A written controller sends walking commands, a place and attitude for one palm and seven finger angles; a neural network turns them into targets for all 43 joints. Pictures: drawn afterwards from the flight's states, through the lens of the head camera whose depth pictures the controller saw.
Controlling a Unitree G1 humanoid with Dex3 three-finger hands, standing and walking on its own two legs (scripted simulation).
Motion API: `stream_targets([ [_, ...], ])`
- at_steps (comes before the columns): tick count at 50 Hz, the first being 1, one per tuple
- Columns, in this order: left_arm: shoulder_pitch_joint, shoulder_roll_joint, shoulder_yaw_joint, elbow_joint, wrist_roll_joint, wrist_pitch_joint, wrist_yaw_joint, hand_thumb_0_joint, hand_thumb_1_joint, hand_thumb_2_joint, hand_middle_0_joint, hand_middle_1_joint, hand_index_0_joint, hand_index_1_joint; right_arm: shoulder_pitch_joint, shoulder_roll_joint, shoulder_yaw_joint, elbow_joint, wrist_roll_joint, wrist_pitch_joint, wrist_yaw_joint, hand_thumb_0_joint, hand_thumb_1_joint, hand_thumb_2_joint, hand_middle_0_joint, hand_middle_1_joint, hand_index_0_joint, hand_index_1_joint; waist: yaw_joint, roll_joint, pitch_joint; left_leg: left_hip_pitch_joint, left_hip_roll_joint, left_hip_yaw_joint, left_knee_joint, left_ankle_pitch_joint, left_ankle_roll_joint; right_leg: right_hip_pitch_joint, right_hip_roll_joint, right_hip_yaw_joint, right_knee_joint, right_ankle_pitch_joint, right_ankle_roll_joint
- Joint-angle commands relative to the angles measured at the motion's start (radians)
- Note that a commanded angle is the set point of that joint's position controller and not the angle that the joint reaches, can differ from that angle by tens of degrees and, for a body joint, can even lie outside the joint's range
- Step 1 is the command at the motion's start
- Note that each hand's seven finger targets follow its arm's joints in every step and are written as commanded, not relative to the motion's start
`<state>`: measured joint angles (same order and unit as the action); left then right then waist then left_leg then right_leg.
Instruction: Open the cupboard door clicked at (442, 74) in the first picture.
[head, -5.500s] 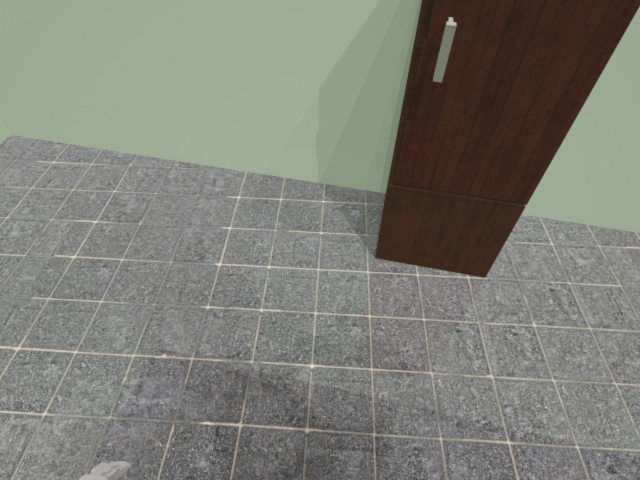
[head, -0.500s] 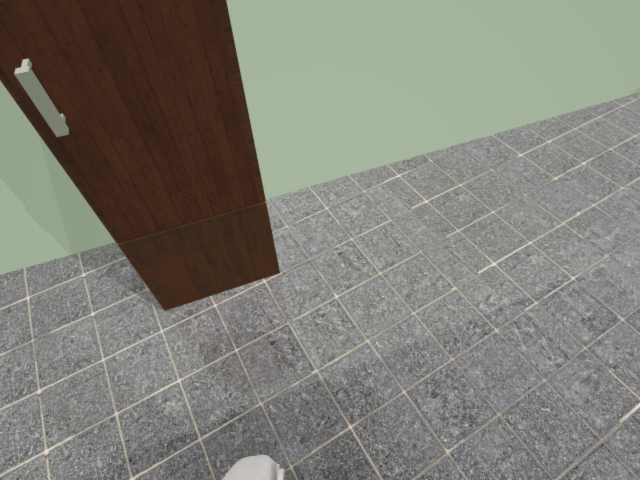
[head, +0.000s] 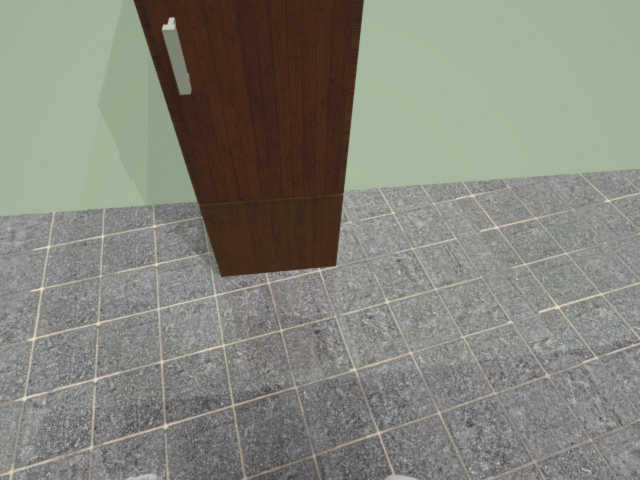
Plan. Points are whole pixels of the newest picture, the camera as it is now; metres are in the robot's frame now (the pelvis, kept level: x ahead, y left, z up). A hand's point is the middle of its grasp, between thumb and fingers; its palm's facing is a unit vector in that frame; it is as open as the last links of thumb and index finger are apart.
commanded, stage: turn to face it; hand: left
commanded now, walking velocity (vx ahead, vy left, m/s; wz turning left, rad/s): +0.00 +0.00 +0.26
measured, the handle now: (178, 56) +0.82 +0.33 +0.09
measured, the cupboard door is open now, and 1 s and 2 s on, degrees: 0 0 0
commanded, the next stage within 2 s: take the last steps up to it in 0.16 s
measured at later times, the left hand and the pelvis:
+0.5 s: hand out of the picture -0.04 +0.16 -0.16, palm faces +0.24 -0.94 -0.23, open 7.3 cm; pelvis -0.01 -0.02 +0.01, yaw +10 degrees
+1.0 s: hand (175, 467) +0.16 +0.22 -0.17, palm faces +0.14 -0.98 -0.16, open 7.4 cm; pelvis +0.11 +0.03 +0.00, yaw +8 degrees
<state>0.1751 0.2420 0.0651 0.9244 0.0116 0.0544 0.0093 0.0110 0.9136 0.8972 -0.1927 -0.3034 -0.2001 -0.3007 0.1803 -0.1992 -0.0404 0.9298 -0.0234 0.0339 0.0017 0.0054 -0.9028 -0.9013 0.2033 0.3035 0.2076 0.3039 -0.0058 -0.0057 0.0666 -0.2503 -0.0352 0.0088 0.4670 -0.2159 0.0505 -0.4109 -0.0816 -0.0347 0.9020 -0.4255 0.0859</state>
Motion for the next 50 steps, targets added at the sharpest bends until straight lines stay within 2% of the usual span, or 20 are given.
stream_targets([
  [1, 0.007, 0.047, 0.006, -0.075, -0.001, -0.028, 0.013, 0.0, 0.9, 0.9, -0.2, -0.3, -0.2, -0.3, 0.023, -0.202, -0.058, -0.053, -0.007, -0.014, -0.01, 0.0, -0.9, -0.9, 0.2, 0.3, 0.2, 0.3, -0.018, 0.152, -0.101, 0.076, 0.264, -0.293, -0.12, 0.327, 0.129, 0.057, 0.033, -0.006, -0.154, -0.012, -0.016],
  [3, 0.053, 0.047, 0.004, -0.061, -0.005, -0.035, 0.018, 0.0, 0.9, 0.9, -0.2, -0.3, -0.2, -0.3, 0.015, -0.195, -0.059, -0.051, -0.003, -0.014, -0.009, 0.0, -0.9, -0.9, 0.2, 0.3, 0.2, 0.3, 0.004, 0.151, -0.122, 0.056, 0.242, -0.292, -0.078, 0.358, 0.112, 0.142, 0.048, -0.011, -0.289, 0.067, -0.024],
  [5, 0.106, 0.08, 0.008, -0.042, -0.001, -0.053, 0.026, 0.0, 0.9, 0.9, -0.2, -0.3, -0.2, -0.3, 0.01, -0.162, -0.056, -0.047, 0.01, -0.016, -0.004, 0.0, -0.9, -0.9, 0.2, 0.3, 0.2, 0.3, 0.033, 0.075, -0.144, -0.04, 0.18, -0.25, 0.012, 0.26, 0.04, 0.324, 0.005, 0.018, -0.536, 0.248, -0.034],
  [6, 0.123, 0.141, 0.017, -0.038, 0.011, -0.065, 0.032, 0.0, 0.9, 0.9, -0.2, -0.3, -0.2, -0.3, 0.03, -0.104, -0.046, -0.055, 0.019, -0.019, 0.002, 0.0, -0.9, -0.9, 0.2, 0.3, 0.2, 0.3, 0.031, -0.119, -0.162, -0.189, 0.079, -0.132, 0.159, 0.031, -0.028, 0.435, -0.184, 0.199, -0.604, 0.317, -0.09],
  [7, 0.114, 0.195, 0.025, -0.049, 0.016, -0.067, 0.031, 0.0, 0.9, 0.9, -0.2, -0.3, -0.2, -0.3, 0.011, -0.071, -0.039, -0.081, 0.014, -0.013, 0.001, 0.0, -0.9, -0.9, 0.2, 0.3, 0.2, 0.3, 0.038, -0.259, -0.114, -0.287, -0.019, -0.047, 0.328, -0.328, -0.076, 0.388, -0.365, 0.337, -0.62, 0.461, -0.204],
  [8, 0.099, 0.184, 0.03, -0.055, 0.007, -0.071, 0.032, 0.0, 0.9, 0.9, -0.2, -0.3, -0.2, -0.3, 0.008, -0.118, -0.052, -0.069, 0.001, 0.007, -0.005, 0.0, -0.9, -0.9, 0.2, 0.3, 0.2, 0.3, 0.039, -0.305, -0.105, -0.264, 0.025, -0.099, 0.466, -0.365, -0.073, 0.283, -0.37, 0.332, -0.632, 0.467, -0.241],
  [10, 0.023, 0.124, 0.016, -0.065, 0.006, -0.064, 0.032, 0.0, 0.9, 0.9, -0.2, -0.3, -0.2, -0.3, 0.022, -0.112, -0.058, -0.028, 0.003, 0.019, 0.003, 0.0, -0.9, -0.9, 0.2, 0.3, 0.2, 0.3, -0.004, -0.133, -0.038, -0.281, 0.034, -0.086, 0.647, -0.26, -0.081, 0.224, -0.275, 0.216, -0.618, 0.431, -0.225],
  [12, 0.006, 0.099, 0.009, -0.065, 0.006, -0.071, 0.028, 0.0, 0.9, 0.9, -0.2, -0.3, -0.2, -0.3, 0.055, -0.097, -0.054, 0.004, 0.002, 0.022, 0.009, 0.0, -0.9, -0.9, 0.2, 0.3, 0.2, 0.3, -0.017, -0.113, -0.039, -0.283, 0.05, -0.057, 0.7, -0.175, -0.1, 0.244, -0.218, 0.097, -0.596, 0.467, -0.2],
  [22, 0.229, 0.097, 0.007, 0.074, 0.023, -0.098, 0.01, 0.0, 0.9, 0.9, -0.2, -0.3, -0.2, -0.3, -0.064, -0.059, -0.031, 0.0, -0.007, -0.015, 0.027, 0.0, -0.9, -0.9, 0.2, 0.3, 0.2, 0.3, 0.078, -0.16, 0.006, -0.265, 0.109, 0.051, 0.354, -0.184, -0.091, 0.328, -0.244, 0.149, -0.726, 0.017, -0.219],
  [25, 0.231, 0.106, 0.008, 0.109, 0.024, -0.098, 0.006, 0.0, 0.9, 0.9, -0.2, -0.3, -0.2, -0.3, -0.036, -0.039, -0.02, 0.013, 0.0, -0.033, 0.024, 0.0, -0.9, -0.9, 0.2, 0.3, 0.2, 0.3, 0.066, -0.168, -0.023, -0.153, 0.095, 0.089, 0.195, -0.208, -0.071, 0.321, -0.236, 0.117, -0.693, 0.058, -0.223],
  [28, 0.195, 0.078, 0.002, 0.131, 0.007, -0.088, 0.001, 0.0, 0.9, 0.9, -0.2, -0.3, -0.2, -0.3, 0.109, -0.045, -0.012, 0.077, 0.001, -0.057, 0.009, 0.0, -0.9, -0.9, 0.2, 0.3, 0.2, 0.3, -0.007, -0.076, -0.049, 0.177, 0.071, 0.143, -0.072, -0.051, -0.064, 0.137, -0.144, 0.01, -0.57, 0.015, -0.153],
  [29, 0.193, 0.033, -0.01, 0.127, 0.002, -0.085, -0.004, 0.0, 0.9, 0.9, -0.2, -0.3, -0.2, -0.3, 0.182, -0.106, -0.024, 0.106, 0.001, -0.067, -0.002, 0.0, -0.9, -0.9, 0.2, 0.3, 0.2, 0.3, -0.043, 0.09, -0.068, 0.331, 0.185, -0.002, -0.126, -0.116, -0.031, -0.007, -0.086, -0.046, -0.426, -0.009, -0.11],
  [30, 0.163, -0.018, -0.021, 0.101, 0.003, -0.084, -0.012, 0.0, 0.9, 0.9, -0.2, -0.3, -0.2, -0.3, 0.268, -0.198, -0.047, 0.119, -0.003, -0.065, -0.009, 0.0, -0.9, -0.9, 0.2, 0.3, 0.2, 0.3, -0.08, 0.29, -0.057, 0.381, 0.385, -0.266, -0.23, -0.256, 0.047, -0.168, 0.007, -0.142, -0.19, -0.081, -0.069],
  [31, 0.086, -0.013, -0.025, 0.062, 0.012, -0.084, -0.012, 0.0, 0.9, 0.9, -0.2, -0.3, -0.2, -0.3, 0.324, -0.229, -0.053, 0.132, -0.009, -0.062, -0.018, 0.0, -0.9, -0.9, 0.2, 0.3, 0.2, 0.3, -0.115, 0.267, -0.005, 0.352, 0.476, -0.388, -0.3, -0.276, 0.115, -0.268, 0.018, -0.1, -0.018, -0.152, -0.07],
  [33, 0.037, 0.008, -0.011, 0.079, 0.017, -0.078, -0.016, 0.0, 0.9, 0.9, -0.2, -0.3, -0.2, -0.3, 0.263, -0.156, -0.032, 0.132, -0.007, -0.069, -0.029, 0.0, -0.9, -0.9, 0.2, 0.3, 0.2, 0.3, -0.083, 0.199, 0.085, 0.238, 0.441, -0.31, -0.31, -0.156, 0.118, -0.293, -0.037, -0.009, 0.163, -0.043, -0.079],
  [36, 0.123, -0.02, -0.01, 0.133, 0.016, -0.073, -0.032, 0.0, 0.9, 0.9, -0.2, -0.3, -0.2, -0.3, 0.181, -0.093, -0.017, 0.115, 0.0, -0.093, -0.033, 0.0, -0.9, -0.9, 0.2, 0.3, 0.2, 0.3, -0.013, 0.131, 0.061, 0.193, 0.346, -0.099, -0.3, 0.081, 0.082, -0.207, -0.051, -0.016, 0.175, 0.115, -0.057],
  [38, 0.13, -0.025, -0.01, 0.141, 0.016, -0.063, -0.03, 0.0, 0.9, 0.9, -0.2, -0.3, -0.2, -0.3, 0.203, -0.083, -0.014, 0.126, 0.006, -0.101, -0.035, 0.0, -0.9, -0.9, 0.2, 0.3, 0.2, 0.3, -0.004, 0.133, 0.063, 0.191, 0.319, -0.037, -0.297, 0.18, 0.077, -0.209, -0.044, -0.023, 0.183, 0.172, -0.048],
  [42, 0.061, -0.027, -0.006, 0.11, 0.014, -0.053, -0.031, 0.0, 0.9, 0.9, -0.2, -0.3, -0.2, -0.3, 0.244, -0.074, -0.014, 0.146, 0.007, -0.107, -0.039, 0.0, -0.9, -0.9, 0.2, 0.3, 0.2, 0.3, 0.003, 0.117, 0.094, 0.207, 0.329, -0.012, -0.302, 0.253, 0.093, -0.268, -0.057, -0.017, 0.12, 0.232, -0.037],
  [45, -0.044, -0.029, -0.007, 0.069, 0.011, -0.059, -0.036, 0.0, 0.9, 0.9, -0.2, -0.3, -0.2, -0.3, 0.293, -0.072, -0.019, 0.168, -0.001, -0.106, -0.04, 0.0, -0.9, -0.9, 0.2, 0.3, 0.2, 0.3, -0.027, 0.128, 0.114, 0.235, 0.333, -0.001, -0.283, 0.306, 0.094, -0.259, -0.053, -0.042, -0.031, 0.236, -0.049],
  [50, -0.104, -0.029, -0.004, 0.042, 0.007, -0.072, -0.038, 0.0, 0.9, 0.9, -0.2, -0.3, -0.2, -0.3, 0.3, -0.09, -0.03, 0.188, -0.012, -0.098, -0.037, 0.0, -0.9, -0.9, 0.2, 0.3, 0.2, 0.3, -0.03, 0.14, 0.111, 0.218, 0.339, 0.022, -0.203, 0.413, 0.082, -0.091, 0.005, -0.092, -0.231, 0.193, -0.095],
])
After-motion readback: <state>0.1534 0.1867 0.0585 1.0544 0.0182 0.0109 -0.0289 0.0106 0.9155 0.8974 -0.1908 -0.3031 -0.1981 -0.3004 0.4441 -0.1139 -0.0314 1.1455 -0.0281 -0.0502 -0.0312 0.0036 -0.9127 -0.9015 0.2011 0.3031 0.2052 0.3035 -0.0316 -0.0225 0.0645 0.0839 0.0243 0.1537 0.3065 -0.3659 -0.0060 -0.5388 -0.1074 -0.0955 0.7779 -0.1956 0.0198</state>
